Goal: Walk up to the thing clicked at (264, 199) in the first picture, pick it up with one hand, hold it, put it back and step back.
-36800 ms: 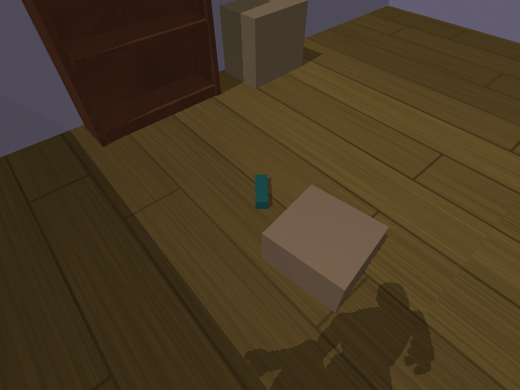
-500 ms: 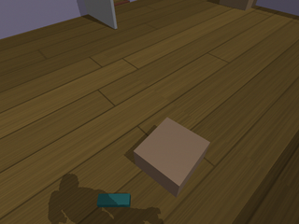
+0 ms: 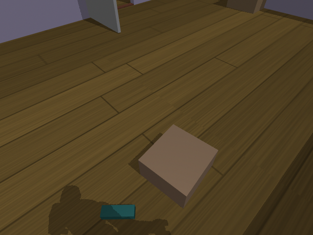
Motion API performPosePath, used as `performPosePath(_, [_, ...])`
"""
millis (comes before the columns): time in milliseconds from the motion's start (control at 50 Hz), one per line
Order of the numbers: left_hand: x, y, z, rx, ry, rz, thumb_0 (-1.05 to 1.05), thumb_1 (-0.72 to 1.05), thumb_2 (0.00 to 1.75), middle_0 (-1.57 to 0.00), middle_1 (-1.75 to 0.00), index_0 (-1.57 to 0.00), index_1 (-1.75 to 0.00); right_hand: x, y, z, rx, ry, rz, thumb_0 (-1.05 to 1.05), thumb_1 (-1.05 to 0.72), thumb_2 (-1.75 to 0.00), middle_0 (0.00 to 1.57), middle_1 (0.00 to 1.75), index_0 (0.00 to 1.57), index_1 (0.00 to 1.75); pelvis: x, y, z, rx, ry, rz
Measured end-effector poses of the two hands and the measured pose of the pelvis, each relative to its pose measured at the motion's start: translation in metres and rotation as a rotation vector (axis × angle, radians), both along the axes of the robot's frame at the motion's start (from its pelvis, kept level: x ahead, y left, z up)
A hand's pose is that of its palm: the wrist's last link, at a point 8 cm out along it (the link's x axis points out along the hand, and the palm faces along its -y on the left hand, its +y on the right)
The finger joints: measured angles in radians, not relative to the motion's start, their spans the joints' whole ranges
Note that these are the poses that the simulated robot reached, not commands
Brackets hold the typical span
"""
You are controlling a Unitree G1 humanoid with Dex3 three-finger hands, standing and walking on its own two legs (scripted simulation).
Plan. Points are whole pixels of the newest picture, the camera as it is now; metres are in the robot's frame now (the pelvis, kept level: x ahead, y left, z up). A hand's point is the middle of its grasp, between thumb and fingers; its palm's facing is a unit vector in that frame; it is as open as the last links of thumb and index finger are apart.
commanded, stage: stand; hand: left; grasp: from above
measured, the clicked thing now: (118, 212) +0.43 +0.25 -0.76
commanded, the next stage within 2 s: step back in 0.34 s
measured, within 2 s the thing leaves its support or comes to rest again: neither
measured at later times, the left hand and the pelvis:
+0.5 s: hand out of the picture +0.07 +0.26 -0.16, palm faces +0.00 -0.93 -0.36, open 7.4 cm; pelvis -0.02 +0.00 -0.01, yaw +0 degrees
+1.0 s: hand out of the picture +0.00 +0.29 -0.18, palm faces -0.12 -0.92 -0.38, open 7.4 cm; pelvis -0.13 +0.03 -0.03, yaw -6 degrees
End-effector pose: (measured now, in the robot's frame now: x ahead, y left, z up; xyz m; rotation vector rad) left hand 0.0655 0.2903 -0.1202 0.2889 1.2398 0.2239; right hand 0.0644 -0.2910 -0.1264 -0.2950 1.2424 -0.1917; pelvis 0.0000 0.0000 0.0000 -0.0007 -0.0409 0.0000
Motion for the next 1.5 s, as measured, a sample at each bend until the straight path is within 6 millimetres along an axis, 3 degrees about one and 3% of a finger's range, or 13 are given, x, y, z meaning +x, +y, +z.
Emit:
performPosePath(360, [-0.005,0.000,0.000,0.002,0.019,-0.002,0.00,0.90,0.89,-0.20,-0.30,-0.20,-0.30,-0.007,-0.003,-0.003,0.008,0.024,-0.008,0.00,-0.91,-0.90,0.20,0.30,0.20,0.30,0.000,-0.002,-0.001,0.002,0.008,-0.003])
performPosePath(520, [0.001,0.021,-0.005,0.035,-0.019,-0.025,0.00,0.90,0.89,-0.20,-0.30,-0.21,-0.30,-0.005,-0.013,-0.001,-0.039,-0.008,-0.016,0.00,-0.91,-0.90,0.20,0.30,0.20,0.30,-0.026,0.008,-0.011,-0.006,0.012,-0.006])
performPosePath(640, [0.016,0.051,-0.020,0.040,-0.081,-0.068,0.00,0.90,0.89,-0.20,-0.30,-0.21,-0.30,-0.027,-0.004,0.004,-0.108,-0.022,-0.007,0.00,-0.91,-0.90,0.20,0.30,0.20,0.30,-0.044,0.033,-0.026,-0.011,0.020,-0.004])
performPosePath(720, [0.017,0.058,-0.023,0.044,-0.104,-0.073,0.00,0.90,0.89,-0.20,-0.30,-0.20,-0.30,-0.053,0.009,0.010,-0.116,0.012,-0.001,0.00,-0.91,-0.90,0.20,0.30,0.20,0.30,-0.060,0.037,-0.023,-0.012,0.008,-0.009])
performPosePath(920, [-0.041,0.048,-0.023,0.035,-0.025,-0.137,0.00,0.90,0.89,-0.20,-0.30,-0.20,-0.30,-0.092,0.017,0.008,-0.097,-0.074,-0.032,0.00,-0.90,-0.90,0.20,0.30,0.20,0.30,-0.102,0.038,-0.021,-0.013,0.007,-0.073])
performPosePath(1060, [-0.092,0.030,-0.020,0.066,-0.025,-0.151,0.00,0.90,0.89,-0.20,-0.30,-0.20,-0.30,-0.131,-0.006,-0.017,-0.059,-0.103,-0.039,0.00,-0.90,-0.90,0.20,0.30,0.21,0.30,-0.145,0.018,-0.035,-0.015,-0.009,-0.104])
performPosePath(1180, [-0.143,0.018,0.003,0.073,-0.021,-0.113,0.00,0.90,0.89,-0.20,-0.30,-0.21,-0.30,-0.172,-0.018,-0.014,-0.042,-0.055,-0.063,0.01,-0.91,-0.90,0.20,0.30,0.20,0.30,-0.173,0.010,-0.021,0.028,-0.003,-0.086])
performPosePath(1320, [-0.162,0.020,0.013,0.088,-0.119,-0.096,0.00,0.90,0.89,-0.20,-0.30,-0.21,-0.30,-0.225,-0.020,-0.013,-0.068,0.040,-0.012,0.01,-0.91,-0.90,0.20,0.30,0.20,0.30,-0.211,0.012,-0.018,0.025,0.017,-0.030])
performPosePath(1420, [-0.183,0.032,0.000,0.062,-0.172,-0.089,0.00,0.90,0.89,-0.20,-0.30,-0.21,-0.30,-0.249,-0.009,-0.013,-0.089,0.040,0.033,0.01,-0.91,-0.90,0.20,0.30,0.20,0.30,-0.245,0.021,-0.028,0.009,0.015,0.015])
performPosePath(1500, [-0.212,0.040,-0.011,0.042,-0.147,-0.072,0.00,0.90,0.89,-0.20,-0.30,-0.21,-0.30,-0.270,0.005,-0.004,-0.087,0.014,0.051,0.01,-0.91,-0.90,0.20,0.30,0.20,0.30,-0.272,0.028,-0.027,0.008,-0.003,0.015])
